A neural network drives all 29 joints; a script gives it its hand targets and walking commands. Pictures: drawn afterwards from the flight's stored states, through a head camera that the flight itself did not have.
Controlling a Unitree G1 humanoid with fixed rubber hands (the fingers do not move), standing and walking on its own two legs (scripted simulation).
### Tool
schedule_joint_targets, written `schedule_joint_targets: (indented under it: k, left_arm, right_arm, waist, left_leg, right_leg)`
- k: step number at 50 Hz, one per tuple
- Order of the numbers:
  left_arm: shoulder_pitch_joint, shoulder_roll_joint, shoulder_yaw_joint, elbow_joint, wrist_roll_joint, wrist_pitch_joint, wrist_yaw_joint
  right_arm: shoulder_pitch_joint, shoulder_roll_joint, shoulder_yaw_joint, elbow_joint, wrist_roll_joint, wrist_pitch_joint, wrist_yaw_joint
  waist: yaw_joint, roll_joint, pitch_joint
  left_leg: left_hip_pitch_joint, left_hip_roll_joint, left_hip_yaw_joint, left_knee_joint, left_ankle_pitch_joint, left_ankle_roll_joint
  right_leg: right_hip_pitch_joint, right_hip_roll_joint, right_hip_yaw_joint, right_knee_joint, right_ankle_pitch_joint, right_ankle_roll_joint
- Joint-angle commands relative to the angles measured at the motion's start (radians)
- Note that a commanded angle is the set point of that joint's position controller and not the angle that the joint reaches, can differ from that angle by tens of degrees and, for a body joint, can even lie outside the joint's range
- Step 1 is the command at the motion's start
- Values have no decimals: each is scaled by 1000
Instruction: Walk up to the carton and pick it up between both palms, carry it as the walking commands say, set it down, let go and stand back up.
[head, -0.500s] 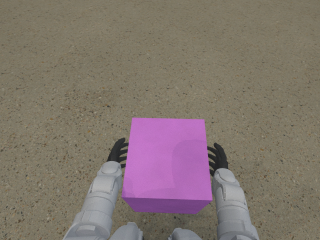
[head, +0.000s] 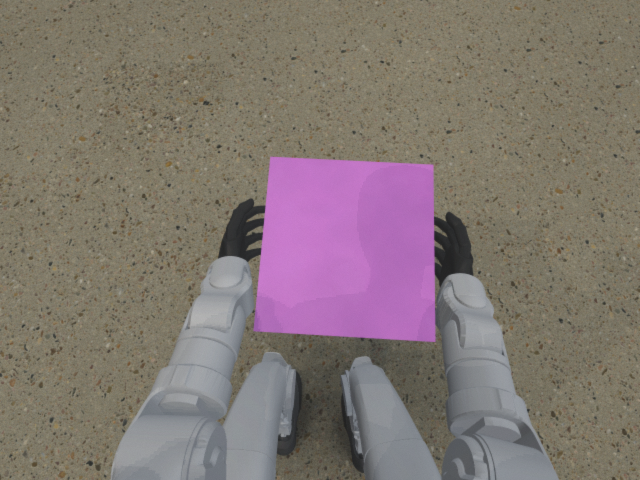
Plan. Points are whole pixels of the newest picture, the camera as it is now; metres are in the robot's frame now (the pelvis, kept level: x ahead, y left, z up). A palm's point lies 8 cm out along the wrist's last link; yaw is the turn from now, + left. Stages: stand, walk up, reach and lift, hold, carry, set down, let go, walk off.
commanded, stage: set down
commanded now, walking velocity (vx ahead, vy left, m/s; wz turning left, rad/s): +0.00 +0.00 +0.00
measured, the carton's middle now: (343, 263) +0.37 -0.05 -0.12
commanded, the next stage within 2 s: none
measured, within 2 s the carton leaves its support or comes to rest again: neither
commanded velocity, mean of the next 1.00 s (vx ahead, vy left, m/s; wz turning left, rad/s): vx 0.00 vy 0.00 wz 0.00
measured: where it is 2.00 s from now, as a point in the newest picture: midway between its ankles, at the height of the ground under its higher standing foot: (322, 434)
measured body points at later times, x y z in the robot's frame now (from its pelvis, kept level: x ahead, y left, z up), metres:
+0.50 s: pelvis -0.02 -0.01 -0.07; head +0.20 -0.03 +0.32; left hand +0.41 +0.09 -0.16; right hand +0.38 -0.20 -0.16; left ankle +0.10 +0.09 -0.64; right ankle +0.05 -0.11 -0.64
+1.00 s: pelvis -0.06 +0.00 -0.14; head +0.26 -0.02 +0.16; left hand +0.43 +0.09 -0.29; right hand +0.40 -0.21 -0.28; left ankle +0.09 +0.09 -0.64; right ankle +0.05 -0.11 -0.64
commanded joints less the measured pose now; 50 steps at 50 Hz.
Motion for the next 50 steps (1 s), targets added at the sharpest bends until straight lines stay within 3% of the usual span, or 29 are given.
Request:
schedule_joint_targets:
  k: [1,4,6,8,9,10,11,12,14,18,20,22,23,25,26,27,28,31,33,34,37,39,41,43,44,47,48,49,50]
  left_arm:
    - [-698,-977,-565,-204,-91,-75,-152]
    - [-713,-953,-503,-129,-67,-64,-158]
    - [-719,-964,-464,-95,-37,-56,-162]
    - [-749,-978,-488,-119,-61,-63,-174]
    - [-765,-961,-485,-144,-64,-68,-179]
    - [-781,-965,-471,-107,-68,-62,-186]
    - [-798,-943,-453,-116,-54,-70,-183]
    - [-792,-932,-450,-107,-51,-70,-187]
    - [-821,-942,-453,-130,-51,-72,-176]
    - [-855,-940,-465,-141,-75,-75,-166]
    - [-849,-951,-491,-154,-87,-69,-163]
    - [-869,-945,-493,-163,-98,-64,-161]
    - [-899,-945,-490,-155,-101,-63,-158]
    - [-922,-946,-503,-161,-112,-57,-154]
    - [-919,-937,-498,-161,-101,-53,-146]
    - [-945,-932,-506,-152,-108,-50,-146]
    - [-982,-938,-507,-161,-109,-47,-142]
    - [-984,-964,-477,-134,-115,-32,-132]
    - [-1015,-965,-508,-178,-135,-31,-123]
    - [-1047,-943,-532,-201,-154,-30,-122]
    - [-1084,-892,-524,-225,-162,-9,-93]
    - [-1089,-868,-543,-324,-182,4,-66]
    - [-1133,-819,-588,-393,-212,33,-59]
    - [-1116,-727,-648,-525,-260,54,-47]
    - [-1154,-699,-673,-577,-273,65,-43]
    - [-1286,-659,-597,-503,-273,75,-29]
    - [-1338,-690,-591,-473,-267,73,-33]
    - [-1350,-694,-555,-426,-264,65,-34]
    - [-1333,-714,-531,-363,-246,64,-37]
  right_arm:
    - [-695,940,635,-144,107,-35,171]
    - [-749,940,608,-124,103,-26,164]
    - [-729,953,556,-66,75,-12,159]
    - [-723,975,561,-78,83,-18,147]
    - [-736,1005,585,-80,101,-15,145]
    - [-753,1007,568,-70,94,-12,142]
    - [-750,999,555,-44,91,-11,144]
    - [-745,1006,555,-35,91,-9,144]
    - [-806,998,576,-77,107,-19,140]
    - [-839,980,609,-83,133,-18,138]
    - [-890,950,631,-162,149,-24,127]
    - [-869,945,608,-109,134,-11,119]
    - [-898,951,621,-126,140,-12,117]
    - [-909,934,609,-111,139,-5,118]
    - [-925,910,605,-124,146,-10,122]
    - [-923,913,592,-108,140,-6,123]
    - [-945,903,583,-93,144,-1,131]
    - [-1005,880,588,-98,144,5,136]
    - [-1037,862,610,-156,173,0,140]
    - [-1051,832,604,-172,183,-1,138]
    - [-1136,752,607,-209,204,7,127]
    - [-1117,722,641,-245,217,19,115]
    - [-1164,671,674,-328,238,35,91]
    - [-1171,624,731,-542,330,57,70]
    - [-1173,602,726,-536,334,70,62]
    - [-1278,560,650,-447,295,85,44]
    - [-1314,577,646,-394,303,85,56]
    - [-1316,595,627,-332,285,84,60]
    - [-1350,618,613,-321,296,73,69]
  waist:
    - [-29,-19,-1132]
    - [-9,-22,-1057]
    - [-25,-33,-1000]
    - [-53,-35,-1068]
    - [-16,-45,-1098]
    - [-36,-41,-1068]
    - [-6,-32,-1078]
    - [-20,-41,-1081]
    - [8,-23,-1134]
    - [23,-33,-1211]
    - [0,-28,-1275]
    - [-17,-25,-1257]
    - [-20,-46,-1273]
    - [-24,-24,-1278]
    - [0,-2,-1308]
    - [-22,9,-1289]
    - [-12,19,-1295]
    - [-19,-8,-1328]
    - [-6,7,-1462]
    - [-46,8,-1515]
    - [-11,10,-1613]
    - [-25,-30,-1807]
    - [-43,-56,-1985]
    - [-6,-60,-2182]
    - [-24,-60,-2194]
    - [-34,-36,-1864]
    - [-10,-1,-1790]
    - [-15,-18,-1697]
    - [18,5,-1656]
  left_leg:
    - [603,-44,-79,-2,297,-20]
    - [492,-49,-73,12,206,-16]
    - [438,-47,-64,38,150,-18]
    - [396,-55,-58,74,192,-20]
    - [361,-58,-47,95,215,-25]
    - [348,-58,-51,93,204,-13]
    - [305,-61,-46,103,197,-20]
    - [279,-58,-38,124,193,-14]
    - [275,-66,-37,142,188,-19]
    - [237,-67,-32,188,199,-25]
    - [250,-71,-31,217,227,-25]
    - [226,-75,-28,227,214,-28]
    - [214,-74,-33,239,192,-24]
    - [215,-68,-30,261,191,-29]
    - [225,-72,-25,272,217,-40]
    - [210,-73,-22,271,171,-38]
    - [206,-67,-23,280,162,-44]
    - [224,-72,-29,299,157,-41]
    - [277,-73,-24,334,225,-50]
    - [282,-70,-23,353,229,-51]
    - [332,-67,-26,377,202,-47]
    - [427,-70,-29,410,302,-57]
    - [478,-77,-25,429,321,-52]
    - [608,-81,-16,481,488,-44]
    - [626,-82,-20,479,498,-42]
    - [455,-58,-30,462,298,-34]
    - [401,-57,-23,467,237,-39]
    - [338,-55,-22,455,189,-39]
    - [323,-54,-24,449,176,-41]
  right_leg:
    - [173,44,32,-136,324,10]
    - [124,46,29,-116,239,18]
    - [108,47,49,-127,187,15]
    - [133,50,55,-102,260,20]
    - [179,41,75,-100,286,21]
    - [147,44,67,-90,290,28]
    - [135,45,61,-63,300,26]
    - [130,44,73,-59,300,32]
    - [126,52,61,-26,292,31]
    - [97,62,46,28,287,37]
    - [100,67,43,50,331,41]
    - [95,70,33,62,315,44]
    - [68,73,32,72,285,46]
    - [33,76,27,102,287,41]
    - [30,76,21,109,305,36]
    - [5,76,15,116,269,36]
    - [-25,74,15,123,248,29]
    - [-58,83,-9,162,230,30]
    - [-57,85,-15,198,285,27]
    - [-54,87,-23,210,296,28]
    - [-71,78,-22,255,257,24]
    - [24,90,-17,273,356,20]
    - [107,94,-17,291,382,30]
    - [235,96,-24,311,555,41]
    - [224,91,-42,322,561,45]
    - [2,74,-22,298,323,22]
    - [-27,67,5,292,272,8]
    - [-66,64,-1,293,236,16]
    - [-111,64,-2,308,211,11]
